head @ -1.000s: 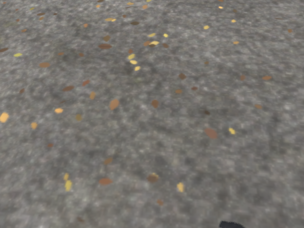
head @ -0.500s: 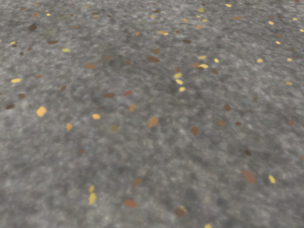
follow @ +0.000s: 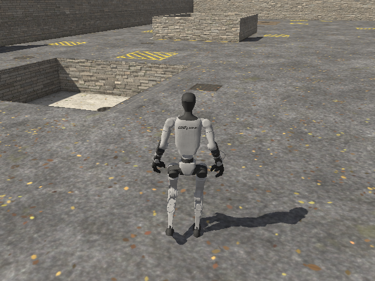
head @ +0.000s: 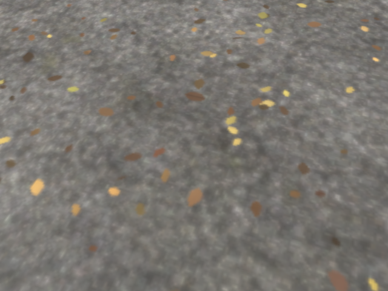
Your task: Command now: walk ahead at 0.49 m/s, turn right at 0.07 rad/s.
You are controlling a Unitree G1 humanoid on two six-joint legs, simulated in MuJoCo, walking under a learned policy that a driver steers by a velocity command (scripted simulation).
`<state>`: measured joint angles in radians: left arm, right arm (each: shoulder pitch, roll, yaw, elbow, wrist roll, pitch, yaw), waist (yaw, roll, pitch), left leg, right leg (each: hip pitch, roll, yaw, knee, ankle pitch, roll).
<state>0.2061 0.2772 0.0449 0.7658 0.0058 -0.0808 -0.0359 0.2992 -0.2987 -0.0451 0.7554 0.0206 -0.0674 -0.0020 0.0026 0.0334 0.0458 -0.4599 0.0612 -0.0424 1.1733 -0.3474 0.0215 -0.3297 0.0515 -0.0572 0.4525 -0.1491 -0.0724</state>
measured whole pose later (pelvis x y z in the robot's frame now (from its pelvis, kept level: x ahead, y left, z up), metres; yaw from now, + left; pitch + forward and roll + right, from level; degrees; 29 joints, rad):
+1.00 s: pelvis +0.51 -0.10 +0.00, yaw -32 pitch +1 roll +1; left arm 0.25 0.29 0.07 0.66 -0.01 -0.04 -0.03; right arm 0.18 -0.31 -0.05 0.75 0.00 -0.11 0.00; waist 0.01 0.02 0.07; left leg -0.48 0.08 -0.04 1.16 -0.35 -0.02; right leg -0.33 0.09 0.01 0.49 -0.17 -0.10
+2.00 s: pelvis +0.90 -0.42 +0.00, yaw -40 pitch +2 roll +0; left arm 0.12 0.25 0.04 0.70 0.02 -0.06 -0.02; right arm 0.28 -0.32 -0.06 0.82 0.02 0.00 -0.02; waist -0.02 0.04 0.06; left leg -0.50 0.04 -0.04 1.11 -0.46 -0.07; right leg -0.33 -0.01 -0.08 0.44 -0.14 -0.05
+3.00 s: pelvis +0.97 -0.47 +0.01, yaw -5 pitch +1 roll +0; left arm 0.14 0.27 0.06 0.76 0.01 0.02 0.04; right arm 0.20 -0.35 -0.10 0.64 0.02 0.07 -0.02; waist 0.01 0.04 0.07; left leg -0.48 0.01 -0.05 1.00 -0.41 -0.10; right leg -0.21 -0.04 -0.07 0.42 -0.22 -0.01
